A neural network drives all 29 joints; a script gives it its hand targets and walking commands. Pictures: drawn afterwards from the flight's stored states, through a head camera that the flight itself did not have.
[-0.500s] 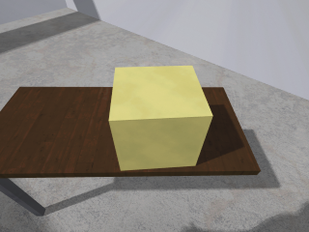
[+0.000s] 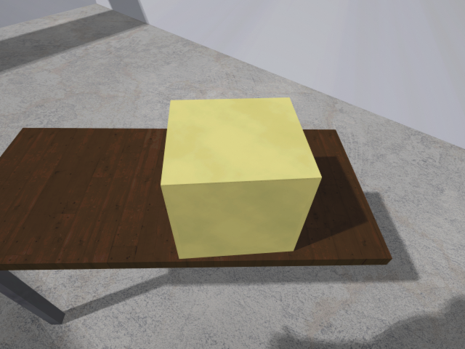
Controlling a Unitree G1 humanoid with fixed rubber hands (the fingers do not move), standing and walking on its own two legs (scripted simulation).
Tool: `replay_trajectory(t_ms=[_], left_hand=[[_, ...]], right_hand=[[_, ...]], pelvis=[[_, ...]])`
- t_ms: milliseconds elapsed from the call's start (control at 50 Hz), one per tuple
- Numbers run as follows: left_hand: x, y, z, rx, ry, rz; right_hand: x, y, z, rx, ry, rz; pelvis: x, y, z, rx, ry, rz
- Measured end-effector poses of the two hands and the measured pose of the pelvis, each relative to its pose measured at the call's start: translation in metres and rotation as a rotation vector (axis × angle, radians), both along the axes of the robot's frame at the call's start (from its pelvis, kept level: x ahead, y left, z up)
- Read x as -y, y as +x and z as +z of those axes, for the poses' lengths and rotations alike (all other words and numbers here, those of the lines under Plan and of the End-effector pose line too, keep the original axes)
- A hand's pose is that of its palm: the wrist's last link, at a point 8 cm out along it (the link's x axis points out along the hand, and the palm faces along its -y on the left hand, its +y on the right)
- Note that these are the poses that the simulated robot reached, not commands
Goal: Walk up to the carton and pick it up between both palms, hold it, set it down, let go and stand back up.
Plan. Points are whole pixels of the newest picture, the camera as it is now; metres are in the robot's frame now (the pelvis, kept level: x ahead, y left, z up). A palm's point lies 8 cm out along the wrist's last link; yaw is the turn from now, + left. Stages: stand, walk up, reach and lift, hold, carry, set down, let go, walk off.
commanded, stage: stand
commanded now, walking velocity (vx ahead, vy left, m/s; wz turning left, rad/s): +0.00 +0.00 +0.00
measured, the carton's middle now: (234, 178) +0.51 +0.00 -0.03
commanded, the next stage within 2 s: none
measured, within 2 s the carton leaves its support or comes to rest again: neither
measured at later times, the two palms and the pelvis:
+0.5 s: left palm out of the picture +0.09 +0.31 -0.11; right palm out of the picture +0.10 -0.31 -0.10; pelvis +0.01 +0.00 +0.00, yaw +0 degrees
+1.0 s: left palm out of the picture +0.10 +0.30 -0.11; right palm out of the picture +0.10 -0.30 -0.10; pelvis +0.01 +0.00 +0.00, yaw +0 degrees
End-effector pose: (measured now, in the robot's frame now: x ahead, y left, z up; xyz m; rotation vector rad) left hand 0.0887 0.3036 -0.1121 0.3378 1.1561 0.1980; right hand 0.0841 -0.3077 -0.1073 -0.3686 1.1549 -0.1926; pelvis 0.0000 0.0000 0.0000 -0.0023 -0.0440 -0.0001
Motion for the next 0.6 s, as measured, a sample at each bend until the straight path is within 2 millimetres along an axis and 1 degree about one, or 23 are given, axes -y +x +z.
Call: replay_trajectory(t_ms=[180, 320, 500, 600], left_hand=[[-0.001, 0.007, 0.002, 0.015, 0.004, 0.006], [0.003, 0.005, 0.0, 0.003, -0.008, 0.004], [-0.002, 0.001, -0.001, -0.008, -0.003, 0.023], [-0.002, 0.002, -0.001, -0.005, -0.006, 0.014]], right_hand=[[0.0, 0.006, 0.001, 0.004, -0.001, 0.002], [-0.001, 0.011, 0.002, 0.016, 0.001, 0.002], [0.0, 0.014, 0.004, 0.017, -0.005, 0.0], [-0.002, 0.015, 0.003, 0.018, -0.006, -0.001]], pelvis=[[0.0, 0.004, 0.001, 0.001, 0.001, -0.001], [-0.001, 0.006, 0.001, 0.004, -0.001, 0.001], [-0.001, 0.008, 0.001, 0.003, 0.0, 0.001], [-0.001, 0.008, 0.001, 0.002, -0.002, 0.0]])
